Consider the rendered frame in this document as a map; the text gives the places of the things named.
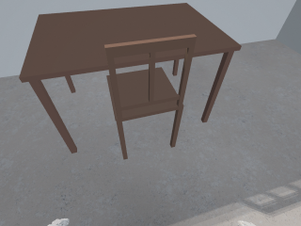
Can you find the chair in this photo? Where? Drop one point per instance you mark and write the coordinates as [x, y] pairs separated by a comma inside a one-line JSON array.
[[148, 92]]

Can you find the table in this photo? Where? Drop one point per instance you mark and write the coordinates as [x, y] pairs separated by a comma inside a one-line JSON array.
[[71, 43]]

